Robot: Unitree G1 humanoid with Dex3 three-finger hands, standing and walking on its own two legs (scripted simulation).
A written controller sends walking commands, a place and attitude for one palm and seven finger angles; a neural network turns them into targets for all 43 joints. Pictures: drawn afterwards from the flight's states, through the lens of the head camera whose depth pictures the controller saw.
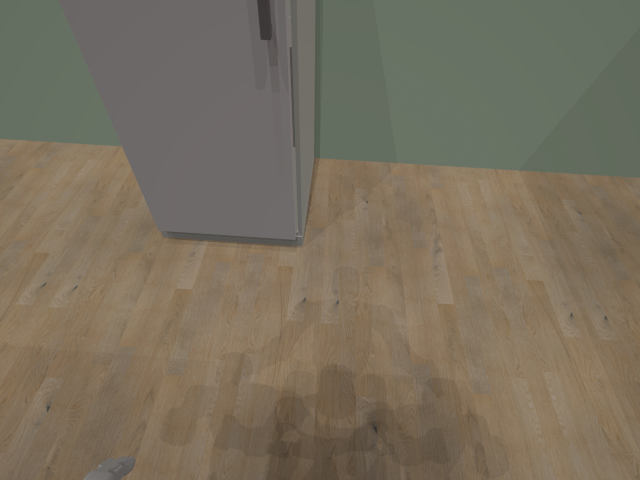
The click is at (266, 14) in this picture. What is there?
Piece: fridge door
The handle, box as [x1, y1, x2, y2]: [257, 0, 271, 39]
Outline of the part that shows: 257,0 261,39 270,39 271,23 269,13 269,0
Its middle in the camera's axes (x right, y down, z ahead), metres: -0.13 -0.60 +0.80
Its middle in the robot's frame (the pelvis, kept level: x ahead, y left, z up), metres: +1.03 +0.19 +0.28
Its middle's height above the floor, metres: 1.04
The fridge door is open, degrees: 0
